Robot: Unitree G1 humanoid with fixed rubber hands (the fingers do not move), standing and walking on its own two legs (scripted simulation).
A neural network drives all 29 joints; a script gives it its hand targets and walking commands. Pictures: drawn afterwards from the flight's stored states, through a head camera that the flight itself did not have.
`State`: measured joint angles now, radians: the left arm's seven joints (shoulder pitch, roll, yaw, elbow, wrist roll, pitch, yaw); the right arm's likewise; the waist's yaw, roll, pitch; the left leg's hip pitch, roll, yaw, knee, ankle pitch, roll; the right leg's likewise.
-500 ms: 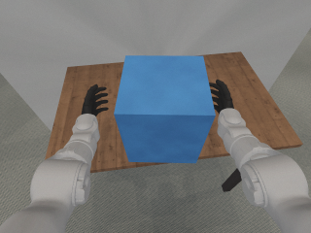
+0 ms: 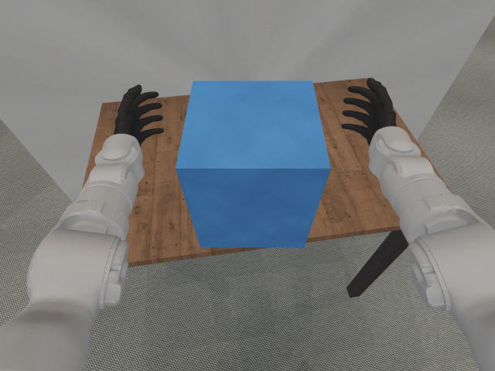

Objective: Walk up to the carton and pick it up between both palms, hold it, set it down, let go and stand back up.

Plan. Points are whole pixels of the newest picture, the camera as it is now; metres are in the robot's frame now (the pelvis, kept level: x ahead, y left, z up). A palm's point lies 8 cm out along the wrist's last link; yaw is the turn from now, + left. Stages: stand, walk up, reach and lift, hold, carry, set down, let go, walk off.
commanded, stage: set down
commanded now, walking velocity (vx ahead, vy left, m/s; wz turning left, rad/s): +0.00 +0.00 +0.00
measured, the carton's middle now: (252, 170) +0.47 +0.06 +0.03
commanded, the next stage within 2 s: none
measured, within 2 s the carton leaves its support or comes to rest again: neither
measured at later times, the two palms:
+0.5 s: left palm (100, 120) +0.44 +0.29 +0.17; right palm (385, 112) +0.49 -0.14 +0.17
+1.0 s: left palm (101, 133) +0.41 +0.27 +0.17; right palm (387, 135) +0.44 -0.13 +0.16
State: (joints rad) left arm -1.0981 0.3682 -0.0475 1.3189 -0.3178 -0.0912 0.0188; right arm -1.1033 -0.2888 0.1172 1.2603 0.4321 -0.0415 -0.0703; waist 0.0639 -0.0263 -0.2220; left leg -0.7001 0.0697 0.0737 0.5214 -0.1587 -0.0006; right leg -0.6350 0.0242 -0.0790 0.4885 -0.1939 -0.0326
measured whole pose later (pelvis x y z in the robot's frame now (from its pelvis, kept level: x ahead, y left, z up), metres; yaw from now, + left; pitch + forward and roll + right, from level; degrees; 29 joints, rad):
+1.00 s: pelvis +0.00 -0.01 +0.02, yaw +0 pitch +6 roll +0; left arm -0.88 0.43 0.08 0.91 -0.26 0.27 -0.01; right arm -0.92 -0.25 0.12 0.92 0.40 0.24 -0.14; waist 0.06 -0.02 -0.09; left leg -0.36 0.05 0.07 0.38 -0.12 -0.01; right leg -0.31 0.03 -0.05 0.38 -0.17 -0.04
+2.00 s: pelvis +0.02 +0.01 +0.02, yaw +0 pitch -2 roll +0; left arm 0.04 0.26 0.06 0.44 -0.21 -0.14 -0.01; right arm 0.01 -0.14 0.06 0.47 0.26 -0.14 -0.06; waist 0.06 -0.03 0.01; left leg -0.16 0.03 0.06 0.35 -0.16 0.00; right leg -0.11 0.02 -0.03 0.34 -0.20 -0.02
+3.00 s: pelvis +0.04 +0.00 +0.02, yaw +0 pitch -5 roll +0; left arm 0.23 0.24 0.02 0.53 -0.03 0.03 -0.02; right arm 0.23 -0.15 0.02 0.67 0.04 -0.20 -0.02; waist 0.04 -0.03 0.05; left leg -0.06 0.02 0.05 0.34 -0.19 -0.01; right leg -0.01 0.02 -0.02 0.33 -0.24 -0.03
